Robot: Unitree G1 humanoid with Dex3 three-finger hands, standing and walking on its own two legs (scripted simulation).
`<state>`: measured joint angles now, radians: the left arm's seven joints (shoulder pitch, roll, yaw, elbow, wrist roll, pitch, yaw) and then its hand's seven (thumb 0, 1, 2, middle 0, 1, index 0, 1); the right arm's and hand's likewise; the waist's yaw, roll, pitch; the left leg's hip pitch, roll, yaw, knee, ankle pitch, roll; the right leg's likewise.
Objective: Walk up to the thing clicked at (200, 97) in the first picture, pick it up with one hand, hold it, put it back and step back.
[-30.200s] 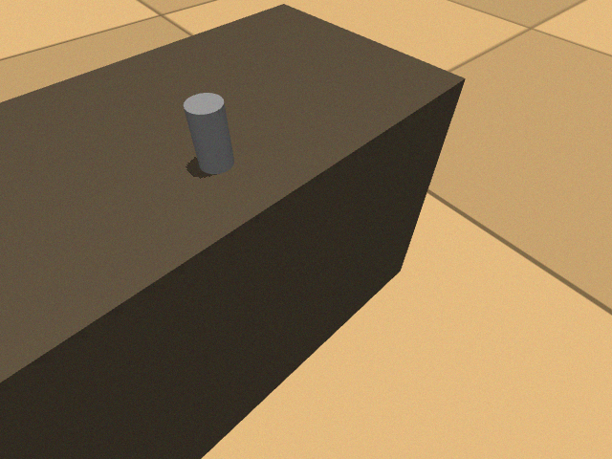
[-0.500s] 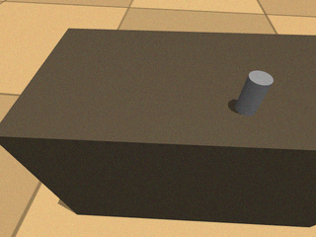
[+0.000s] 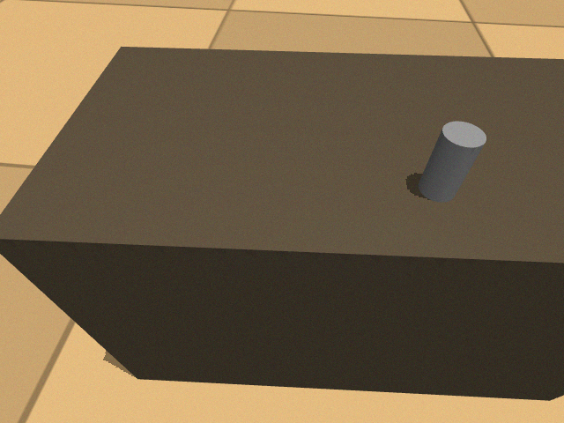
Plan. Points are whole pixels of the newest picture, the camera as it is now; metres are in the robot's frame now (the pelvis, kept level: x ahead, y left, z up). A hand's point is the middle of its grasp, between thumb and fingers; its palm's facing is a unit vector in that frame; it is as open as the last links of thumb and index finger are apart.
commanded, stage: step back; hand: right
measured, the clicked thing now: (449, 163) +0.49 -0.27 +0.08
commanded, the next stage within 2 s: none
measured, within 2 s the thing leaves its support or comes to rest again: neither
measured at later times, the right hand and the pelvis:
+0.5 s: hand out of the picture -0.04 -0.23 -0.16, palm faces -0.03 +0.90 -0.43, open 7.4 cm; pelvis -0.09 +0.05 -0.02, yaw -1 degrees
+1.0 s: hand out of the picture -0.10 -0.25 -0.17, palm faces +0.04 +0.93 -0.37, open 7.4 cm; pelvis -0.18 +0.03 -0.01, yaw -5 degrees
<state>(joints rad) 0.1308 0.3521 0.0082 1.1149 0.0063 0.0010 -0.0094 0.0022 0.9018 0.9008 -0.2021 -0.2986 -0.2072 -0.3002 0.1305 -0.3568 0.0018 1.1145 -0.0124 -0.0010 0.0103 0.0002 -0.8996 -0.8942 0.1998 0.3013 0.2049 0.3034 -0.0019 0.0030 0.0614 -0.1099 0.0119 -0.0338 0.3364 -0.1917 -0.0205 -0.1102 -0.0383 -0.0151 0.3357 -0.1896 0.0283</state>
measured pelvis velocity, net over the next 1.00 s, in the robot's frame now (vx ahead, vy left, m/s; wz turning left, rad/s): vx -0.18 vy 0.03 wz -0.09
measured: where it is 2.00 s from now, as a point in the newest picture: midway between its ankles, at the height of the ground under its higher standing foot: outside the picture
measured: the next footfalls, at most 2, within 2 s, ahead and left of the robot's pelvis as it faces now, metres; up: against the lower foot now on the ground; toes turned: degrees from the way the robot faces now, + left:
left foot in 0.36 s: -0.05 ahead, +0.15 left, +0.00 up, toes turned -1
right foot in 0.76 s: -0.13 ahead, -0.08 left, +0.00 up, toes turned -2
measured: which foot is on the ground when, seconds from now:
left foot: down 0.00-0.18, up 0.20-0.34, down 0.36-0.80, up 0.82-1.00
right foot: down 0.00-0.36, up 0.38-0.74, down 0.76-1.00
